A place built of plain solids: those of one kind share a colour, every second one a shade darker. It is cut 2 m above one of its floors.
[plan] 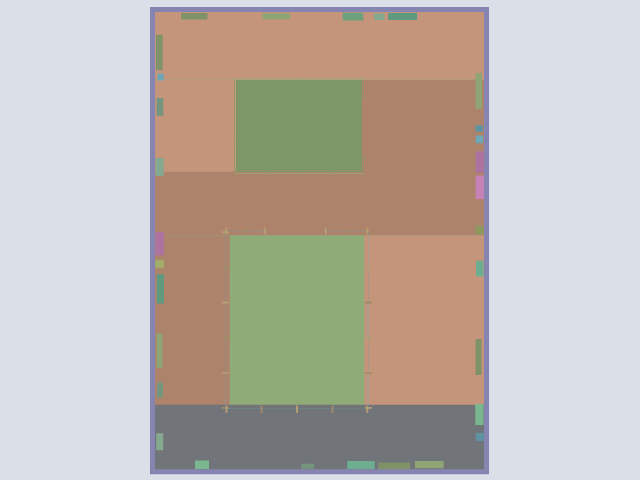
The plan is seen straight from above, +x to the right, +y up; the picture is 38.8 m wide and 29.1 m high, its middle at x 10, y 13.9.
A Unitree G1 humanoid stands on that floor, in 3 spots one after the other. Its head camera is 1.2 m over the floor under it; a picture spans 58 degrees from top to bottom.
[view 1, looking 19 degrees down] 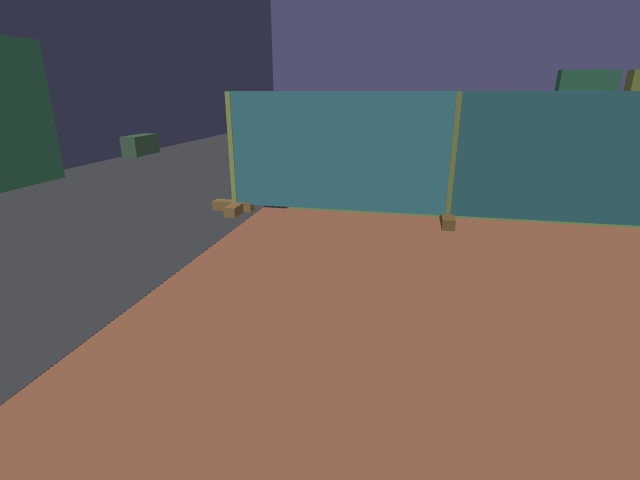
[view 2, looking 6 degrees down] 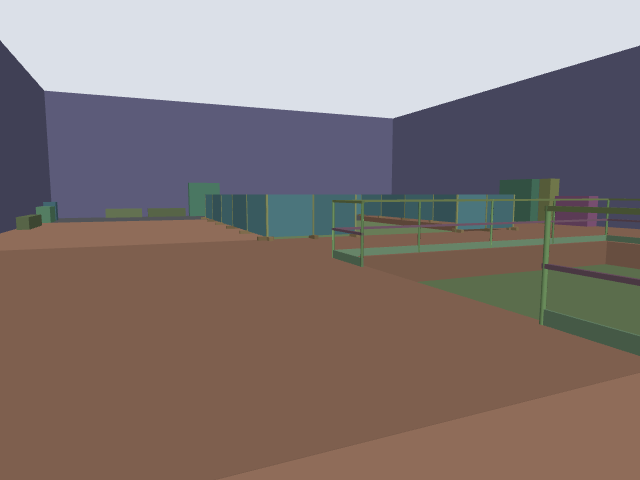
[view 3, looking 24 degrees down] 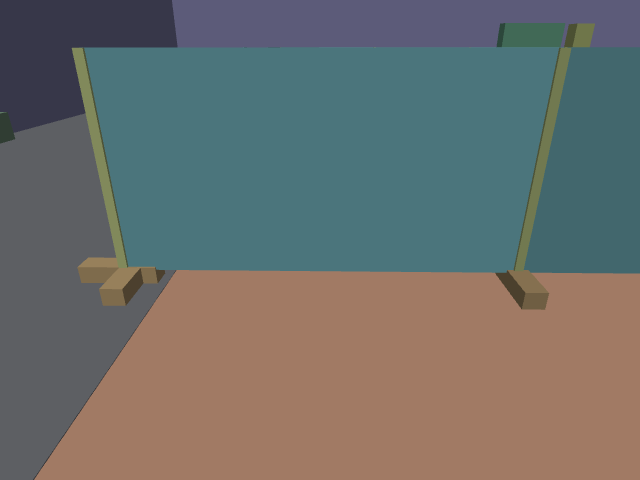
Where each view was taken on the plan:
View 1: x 17.04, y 5.47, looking -168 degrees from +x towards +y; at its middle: surround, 3.69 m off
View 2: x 16.05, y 25.36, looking -113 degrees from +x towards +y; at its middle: surround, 11.48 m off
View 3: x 15.01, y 4.80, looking -179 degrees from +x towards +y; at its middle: guard_panel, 2.29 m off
